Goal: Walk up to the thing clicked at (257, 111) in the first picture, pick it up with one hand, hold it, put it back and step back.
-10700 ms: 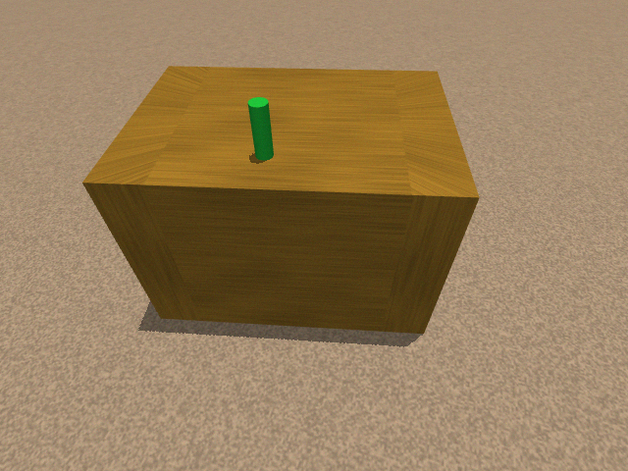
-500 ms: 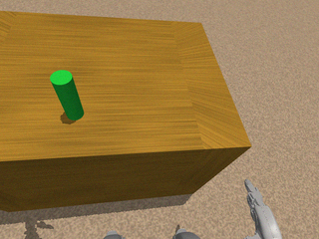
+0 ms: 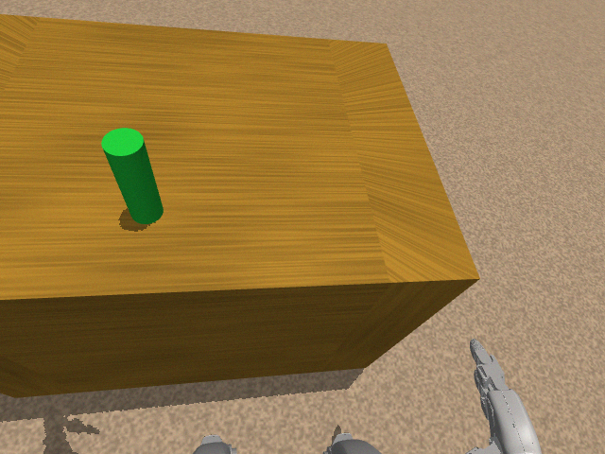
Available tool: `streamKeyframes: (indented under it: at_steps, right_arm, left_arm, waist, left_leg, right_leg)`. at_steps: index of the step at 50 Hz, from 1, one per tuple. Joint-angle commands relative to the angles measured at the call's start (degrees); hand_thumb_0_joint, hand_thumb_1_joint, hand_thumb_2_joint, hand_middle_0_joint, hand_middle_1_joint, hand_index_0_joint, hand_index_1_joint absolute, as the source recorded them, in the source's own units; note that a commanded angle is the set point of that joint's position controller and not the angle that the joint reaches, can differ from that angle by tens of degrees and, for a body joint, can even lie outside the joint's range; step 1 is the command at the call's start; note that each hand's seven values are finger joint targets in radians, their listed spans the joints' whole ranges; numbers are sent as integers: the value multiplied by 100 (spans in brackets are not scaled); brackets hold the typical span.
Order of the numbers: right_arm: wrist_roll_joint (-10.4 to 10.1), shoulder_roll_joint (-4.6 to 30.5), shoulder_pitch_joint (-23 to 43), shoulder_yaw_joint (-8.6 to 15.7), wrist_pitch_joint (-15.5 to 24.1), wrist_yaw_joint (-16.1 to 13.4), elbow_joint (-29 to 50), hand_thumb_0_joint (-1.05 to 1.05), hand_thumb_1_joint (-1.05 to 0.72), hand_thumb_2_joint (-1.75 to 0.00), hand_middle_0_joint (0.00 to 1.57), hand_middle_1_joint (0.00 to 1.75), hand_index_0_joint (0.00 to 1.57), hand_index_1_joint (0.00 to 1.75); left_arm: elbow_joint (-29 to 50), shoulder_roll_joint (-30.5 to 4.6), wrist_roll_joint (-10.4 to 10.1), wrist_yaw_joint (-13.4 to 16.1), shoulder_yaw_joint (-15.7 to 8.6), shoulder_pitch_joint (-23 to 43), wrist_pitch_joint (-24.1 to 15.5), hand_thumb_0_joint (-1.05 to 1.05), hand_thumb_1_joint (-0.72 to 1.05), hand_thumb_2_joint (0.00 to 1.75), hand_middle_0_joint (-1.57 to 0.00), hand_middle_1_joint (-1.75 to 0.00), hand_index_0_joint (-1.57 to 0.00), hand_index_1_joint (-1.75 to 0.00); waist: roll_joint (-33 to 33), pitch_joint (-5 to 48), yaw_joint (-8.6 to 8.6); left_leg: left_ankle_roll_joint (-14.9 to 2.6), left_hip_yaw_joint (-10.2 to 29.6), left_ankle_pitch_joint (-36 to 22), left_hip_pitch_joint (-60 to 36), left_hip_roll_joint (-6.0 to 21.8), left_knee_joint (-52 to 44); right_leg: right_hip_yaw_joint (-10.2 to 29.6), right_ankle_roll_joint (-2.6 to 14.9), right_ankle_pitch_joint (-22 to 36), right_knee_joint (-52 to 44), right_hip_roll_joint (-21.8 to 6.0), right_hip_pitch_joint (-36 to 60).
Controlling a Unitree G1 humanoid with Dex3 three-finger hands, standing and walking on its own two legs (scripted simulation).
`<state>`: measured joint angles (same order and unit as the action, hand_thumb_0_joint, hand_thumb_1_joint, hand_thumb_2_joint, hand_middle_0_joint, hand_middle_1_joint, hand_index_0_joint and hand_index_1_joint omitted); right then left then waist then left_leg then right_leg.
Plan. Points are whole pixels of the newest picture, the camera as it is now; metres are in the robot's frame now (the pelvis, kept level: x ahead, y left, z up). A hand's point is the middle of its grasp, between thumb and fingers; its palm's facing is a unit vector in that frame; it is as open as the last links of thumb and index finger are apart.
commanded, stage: approach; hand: left
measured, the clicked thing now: (136, 180) +0.50 +0.21 +0.02
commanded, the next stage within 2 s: close in in 0.28 s
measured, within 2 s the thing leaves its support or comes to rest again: neither
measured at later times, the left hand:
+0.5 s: hand (93, 209) +0.47 +0.26 +0.00, palm faces +0.12 -0.99 +0.08, open 17.6 cm
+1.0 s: hand (133, 201) +0.48 +0.21 +0.00, palm faces +0.16 -0.99 +0.02, open 17.2 cm
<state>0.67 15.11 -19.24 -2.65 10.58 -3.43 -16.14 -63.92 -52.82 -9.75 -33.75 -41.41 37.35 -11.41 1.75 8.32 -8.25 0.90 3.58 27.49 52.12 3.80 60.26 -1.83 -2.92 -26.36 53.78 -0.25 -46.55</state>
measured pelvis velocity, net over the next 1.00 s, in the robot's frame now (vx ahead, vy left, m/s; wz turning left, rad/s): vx -0.02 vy -0.01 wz -0.02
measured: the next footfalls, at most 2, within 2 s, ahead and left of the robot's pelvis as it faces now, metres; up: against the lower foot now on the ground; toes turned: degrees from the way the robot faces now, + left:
none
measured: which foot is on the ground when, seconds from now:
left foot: down 0.00-1.00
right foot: down 0.00-1.00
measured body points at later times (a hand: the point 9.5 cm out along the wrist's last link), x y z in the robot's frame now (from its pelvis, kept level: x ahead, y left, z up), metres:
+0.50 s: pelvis -0.02 +0.00 -0.03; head +0.13 +0.06 +0.39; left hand +0.46 +0.32 -0.01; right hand +0.14 -0.27 -0.03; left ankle +0.01 +0.12 -0.67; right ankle -0.01 -0.16 -0.67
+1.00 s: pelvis -0.02 -0.01 -0.04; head +0.12 +0.04 +0.39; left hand +0.47 +0.27 +0.00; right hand +0.14 -0.27 -0.03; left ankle +0.01 +0.12 -0.67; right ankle -0.01 -0.16 -0.67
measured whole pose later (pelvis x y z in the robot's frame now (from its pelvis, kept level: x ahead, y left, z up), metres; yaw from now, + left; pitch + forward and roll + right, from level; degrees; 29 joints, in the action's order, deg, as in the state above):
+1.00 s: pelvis -0.02 -0.01 -0.04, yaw -1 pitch +24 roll -4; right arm 3.2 14.5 -22.8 0.8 1.8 2.2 1.2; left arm -60.7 -30.3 -4.4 -8.6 -27.3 43.8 -22.5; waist 1.3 8.0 -12.2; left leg 1.6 3.3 29.9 64.9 4.2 70.3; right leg -0.8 -2.4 -29.7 66.3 0.3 -60.9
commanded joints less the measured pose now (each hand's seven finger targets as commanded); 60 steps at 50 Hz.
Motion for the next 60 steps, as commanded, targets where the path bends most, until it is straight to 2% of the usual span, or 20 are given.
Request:
streamKeyframes:
  at_steps: [1,8,11,14,19,24,25,29,31,34,36,38,39,41,44,47,48,54,58,60]
  right_arm:
    - [2,771,-147,296,254,-67,631,0,56,-5,5,5,5,5]
    - [28,1003,20,469,236,-58,1137,0,57,-5,5,5,5,5]
    - [58,1012,-284,544,188,-10,1255,0,58,-4,5,5,5,5]
    - [68,1099,-403,699,157,59,1395,0,57,-4,5,5,5,5]
    - [170,936,-474,592,52,212,1766,0,56,-5,5,5,5,5]
    - [297,1119,-346,978,-105,281,1948,0,55,-5,5,5,5,5]
    - [315,1065,-240,931,-147,302,1983,0,54,-5,5,5,5,5]
    - [317,975,-136,972,-323,328,2229,0,54,-5,5,5,5,5]
    - [316,822,-225,822,-383,356,2225,0,54,-5,5,5,5,5]
    - [274,941,-305,1002,-464,343,2323,0,55,-5,5,5,5,5]
    - [258,904,-338,979,-481,361,2553,0,55,-4,5,5,5,5]
    - [245,1020,-599,1099,-542,356,2522,0,55,-4,5,5,5,5]
    - [239,887,-569,972,-536,384,2583,0,55,-4,5,5,5,5]
    - [225,865,-763,995,-567,391,2454,0,55,-4,5,5,5,5]
    - [225,789,-642,902,-556,428,2801,0,56,-4,5,5,5,5]
    - [233,857,-632,998,-615,438,2693,0,55,-5,5,5,5,5]
    - [240,930,-504,1055,-601,437,2911,0,55,-5,5,5,5,5]
    - [296,809,-646,966,-740,487,2694,0,55,-5,5,5,5,5]
    - [306,795,-546,985,-804,526,2602,0,54,-5,5,5,5,5]
    - [284,742,-462,965,-795,539,2857,0,54,-5,5,5,5,5]
  left_arm:
    - [1027,-2010,-168,-76,-28,1745,-330,0,-57,6,-6,-4,-4,-6]
    - [761,-1251,-230,114,397,1943,-485,0,-59,7,-5,-5,-4,-7]
    - [759,-776,-176,304,664,2029,-613,0,-58,7,-5,-5,-4,-7]
    - [928,-656,-195,527,656,2173,-857,0,-59,7,-5,-5,-4,-6]
    - [1405,-502,-25,1052,674,2534,-1207,0,-60,7,-7,-5,-5,-7]
    - [1892,-618,201,1695,477,2773,-1426,0,-52,4,-6,-4,-6,-4]
    - [1995,-555,265,1817,536,2832,-1431,0,-50,4,-6,-3,-6,-4]
    - [1578,-97,421,2130,665,2450,-1372,0,-50,4,-6,-3,-6,-4]
    - [1478,206,435,2185,899,2601,-1379,0,-50,3,-6,-3,-6,-3]
    - [1228,402,379,2250,941,2495,-1385,0,-48,1,-6,-3,-7,-2]
    - [1408,571,378,2247,1104,2725,-1440,0,-45,2,-5,-2,-6,-1]
    - [1091,515,412,2309,1034,2470,-1411,0,-44,0,-6,-1,-7,0]
    - [1269,855,382,2280,1291,2721,-1442,0,-46,1,-5,-2,-7,-1]
    - [1320,631,360,2335,1134,2703,-1482,0,-46,2,-6,-1,-6,0]
    - [1580,847,422,2387,1374,2978,-1525,0,-47,2,-5,-1,-6,0]
    - [1665,742,449,2504,1318,3058,-1562,0,-47,3,-5,-1,-6,0]
    - [1670,941,478,2531,1461,3094,-1545,0,-47,2,-6,-1,-6,0]
    - [1629,924,578,2725,1440,3081,-1580,0,-54,4,-9,0,-8,-1]
    - [1288,1131,606,2850,1435,2815,-1562,0,-56,3,-10,0,-9,-1]
    - [1454,1112,604,2904,1454,2951,-1625,0,-60,3,-11,-1,-10,-2]
  waist:
    - [-1792,2099,175]
    - [-1255,1958,-106]
    - [-1112,2026,-267]
    - [-1344,2157,-307]
    - [-1675,2685,-228]
    - [-2315,3351,-54]
    - [-2369,3401,27]
    - [-1919,3261,-77]
    - [-1731,2960,-163]
    - [-1188,2707,-291]
    - [-1179,2778,-381]
    - [-1001,2713,-393]
    - [-1045,2666,-417]
    - [-1143,2694,-401]
    - [-1214,2946,-441]
    - [-1437,2982,-357]
    - [-1374,3065,-409]
    - [-1618,3076,-358]
    - [-1300,2710,-375]
    - [-1173,2909,-417]
  left_leg:
    - [-9,-3,-2923,-2523,-119,-705]
    - [-102,-88,-2022,-2011,-166,-562]
    - [-107,-93,-2006,-2027,-152,-432]
    - [-29,-14,-2207,-2118,-95,-299]
    - [-12,-69,-2507,-1994,-141,29]
    - [83,-37,-3162,-2216,-101,228]
    - [94,-30,-3179,-2220,-99,210]
    - [0,-81,-2510,-1629,-104,179]
    - [-26,-79,-2154,-1329,-104,133]
    - [-103,-120,-1722,-936,-113,130]
    - [-102,-119,-1665,-988,-113,126]
    - [-109,-112,-1834,-1021,-107,163]
    - [-101,-137,-1842,-1054,-127,187]
    - [-119,-158,-1830,-1074,-142,223]
    - [-116,-164,-1799,-1223,-159,230]
    - [-82,-146,-2019,-1314,-161,266]
    - [-78,-140,-2075,-1443,-148,259]
    - [-41,-111,-2351,-1470,-128,289]
    - [-107,-137,-1881,-997,-146,269]
    - [-137,-159,-1777,-920,-154,279]
  right_leg:
    - [-182,373,1662,-416,167,50]
    - [-118,359,1400,-348,149,-130]
    - [-124,350,1447,-242,156,-382]
    - [-156,379,1408,-37,166,-672]
    - [-87,393,1632,264,131,-626]
    - [-86,436,1918,545,154,-536]
    - [-85,445,1911,567,171,-474]
    - [-50,439,1710,535,204,-319]
    - [-73,426,1542,525,218,-309]
    - [-30,361,1458,464,225,-242]
    - [-33,363,1410,489,227,-334]
    - [-50,354,1542,514,230,-356]
    - [-31,353,1570,500,230,-441]
    - [-6,339,1594,518,210,-413]
    - [19,333,1614,511,191,-338]
    - [4,359,1678,572,186,-411]
    - [-4,361,1715,567,193,-413]
    - [-45,385,1825,630,200,-424]
    - [-15,350,1630,576,211,-430]
    - [17,324,1652,570,200,-229]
